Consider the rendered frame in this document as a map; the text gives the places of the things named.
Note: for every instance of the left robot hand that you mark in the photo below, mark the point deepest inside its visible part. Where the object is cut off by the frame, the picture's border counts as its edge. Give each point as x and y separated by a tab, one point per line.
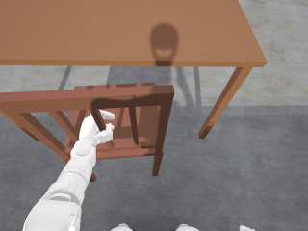
89	129

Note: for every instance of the robot left upper arm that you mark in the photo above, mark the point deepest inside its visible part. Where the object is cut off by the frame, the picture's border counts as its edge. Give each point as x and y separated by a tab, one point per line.
55	215

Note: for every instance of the chair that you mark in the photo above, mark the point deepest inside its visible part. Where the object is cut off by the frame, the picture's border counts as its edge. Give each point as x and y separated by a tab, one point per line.
139	127

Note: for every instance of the table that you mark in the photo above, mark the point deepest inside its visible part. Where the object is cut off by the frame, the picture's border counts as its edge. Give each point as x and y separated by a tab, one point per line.
171	33

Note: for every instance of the left robot forearm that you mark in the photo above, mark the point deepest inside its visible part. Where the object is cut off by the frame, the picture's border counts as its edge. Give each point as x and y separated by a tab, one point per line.
74	179

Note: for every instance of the left robot shin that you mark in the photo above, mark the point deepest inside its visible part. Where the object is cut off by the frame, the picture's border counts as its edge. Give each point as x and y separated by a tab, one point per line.
123	225

